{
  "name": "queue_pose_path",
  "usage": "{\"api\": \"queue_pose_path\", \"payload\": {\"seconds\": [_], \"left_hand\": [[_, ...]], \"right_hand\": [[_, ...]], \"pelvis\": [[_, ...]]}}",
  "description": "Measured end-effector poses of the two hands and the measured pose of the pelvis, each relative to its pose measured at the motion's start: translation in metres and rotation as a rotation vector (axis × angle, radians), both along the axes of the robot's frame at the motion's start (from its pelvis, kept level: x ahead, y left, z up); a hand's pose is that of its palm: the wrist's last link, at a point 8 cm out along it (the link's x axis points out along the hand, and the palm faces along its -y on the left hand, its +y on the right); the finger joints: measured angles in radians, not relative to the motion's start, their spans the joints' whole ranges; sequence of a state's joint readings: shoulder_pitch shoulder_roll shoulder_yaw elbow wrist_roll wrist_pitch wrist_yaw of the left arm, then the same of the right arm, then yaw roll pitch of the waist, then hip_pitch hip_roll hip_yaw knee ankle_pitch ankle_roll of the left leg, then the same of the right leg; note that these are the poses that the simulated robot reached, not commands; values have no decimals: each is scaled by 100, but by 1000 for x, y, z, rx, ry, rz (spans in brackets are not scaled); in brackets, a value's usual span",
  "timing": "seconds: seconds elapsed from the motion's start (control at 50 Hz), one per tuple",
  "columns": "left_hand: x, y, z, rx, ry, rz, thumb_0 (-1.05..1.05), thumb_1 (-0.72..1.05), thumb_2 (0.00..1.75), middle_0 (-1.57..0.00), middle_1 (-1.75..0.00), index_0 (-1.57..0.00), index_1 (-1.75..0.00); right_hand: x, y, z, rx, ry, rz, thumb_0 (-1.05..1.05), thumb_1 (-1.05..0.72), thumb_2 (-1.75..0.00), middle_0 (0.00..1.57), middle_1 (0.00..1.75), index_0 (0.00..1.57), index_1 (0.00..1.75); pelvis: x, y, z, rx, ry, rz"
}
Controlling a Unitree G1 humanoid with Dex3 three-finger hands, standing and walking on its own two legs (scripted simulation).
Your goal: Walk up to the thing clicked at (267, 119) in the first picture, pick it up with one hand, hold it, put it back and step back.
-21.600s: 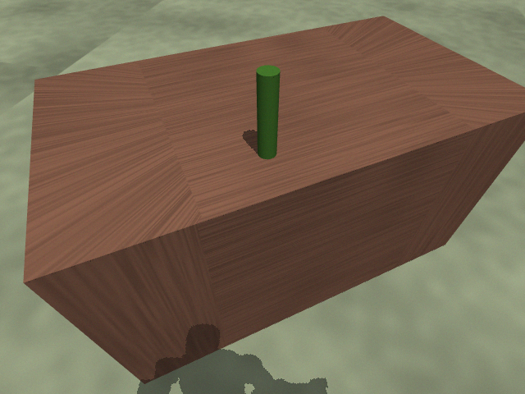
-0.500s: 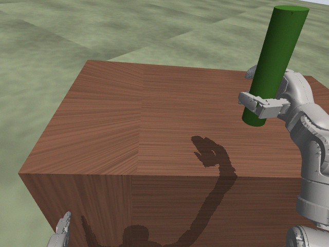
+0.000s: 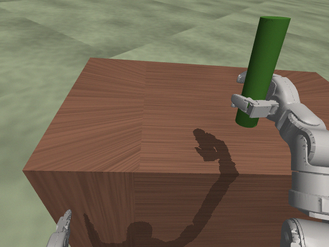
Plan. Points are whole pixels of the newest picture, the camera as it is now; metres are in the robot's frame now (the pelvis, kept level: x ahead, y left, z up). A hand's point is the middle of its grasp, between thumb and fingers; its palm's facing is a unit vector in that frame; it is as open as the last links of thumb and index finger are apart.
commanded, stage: crouch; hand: right
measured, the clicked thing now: (258, 77) +0.37 -0.14 +0.30
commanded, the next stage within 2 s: lower in 1.10 s
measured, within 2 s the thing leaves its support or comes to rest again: neither
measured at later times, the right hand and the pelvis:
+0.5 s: hand (221, 103) +0.45 -0.12 +0.18, palm faces -0.06 +1.00 -0.01, open 7.1 cm; pelvis +0.00 +0.00 +0.00, yaw +2 degrees
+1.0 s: hand (214, 105) +0.49 -0.12 +0.15, palm faces -0.07 +1.00 -0.01, open 7.1 cm; pelvis +0.01 -0.01 -0.01, yaw +3 degrees
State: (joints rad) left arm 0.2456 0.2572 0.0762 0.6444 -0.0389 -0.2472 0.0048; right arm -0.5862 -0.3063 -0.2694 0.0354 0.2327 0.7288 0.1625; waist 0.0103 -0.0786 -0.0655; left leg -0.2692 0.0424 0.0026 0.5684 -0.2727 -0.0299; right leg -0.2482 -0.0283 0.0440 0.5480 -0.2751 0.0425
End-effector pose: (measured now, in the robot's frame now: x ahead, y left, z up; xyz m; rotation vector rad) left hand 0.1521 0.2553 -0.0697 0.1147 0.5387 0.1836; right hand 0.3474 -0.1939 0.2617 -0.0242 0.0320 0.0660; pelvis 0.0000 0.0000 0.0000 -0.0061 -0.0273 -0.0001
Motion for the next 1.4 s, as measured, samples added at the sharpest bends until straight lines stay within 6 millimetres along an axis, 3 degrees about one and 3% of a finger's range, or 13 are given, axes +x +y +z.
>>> {"api": "queue_pose_path", "payload": {"seconds": [0.18, 0.3, 0.44, 0.72, 1.28, 1.4], "left_hand": [[-20, 4, -4, 27, 21, 34, -1, -52, 4, -4, -5, -5, -4], [-34, 10, -8, 52, 58, 81, -1, -52, 4, -4, -6, -6, -4], [-32, 6, -2, 61, 48, 85, -1, -52, 5, -4, -6, -6, -4], [-30, -6, -4, 58, 106, 81, -1, -52, 5, -5, -6, -6, -4], [-20, -1, -4, 70, 162, 111, -1, -51, 4, -5, -5, -6, -4], [-22, 4, -3, 86, 165, 124, -1, -52, 4, -5, -5, -6, -4]], "right_hand": [[38, 9, -45, 13, 54, -15, 3, 8, -118, 97, 122, 88, 118], [63, 13, -56, 8, 29, -24, 3, 8, -119, 96, 124, 87, 119], [84, 18, -72, 8, 31, -5, 3, 7, -119, 96, 125, 87, 120], [108, 17, -99, 8, 14, 6, 3, 7, -120, 95, 125, 87, 121], [144, 24, -124, 18, 4, 9, 3, 7, -120, 96, 124, 87, 120], [147, 25, -141, 22, 26, 10, 3, 7, -120, 96, 124, 87, 120]], "pelvis": [[-7, 1, -3, -3, 36, 16], [-8, 0, -5, -3, 59, 28], [-5, -1, -5, -4, 86, 38], [2, -4, -6, -1, 133, 43], [15, -8, -13, 3, 206, 52], [15, -8, -16, 2, 224, 53]]}}
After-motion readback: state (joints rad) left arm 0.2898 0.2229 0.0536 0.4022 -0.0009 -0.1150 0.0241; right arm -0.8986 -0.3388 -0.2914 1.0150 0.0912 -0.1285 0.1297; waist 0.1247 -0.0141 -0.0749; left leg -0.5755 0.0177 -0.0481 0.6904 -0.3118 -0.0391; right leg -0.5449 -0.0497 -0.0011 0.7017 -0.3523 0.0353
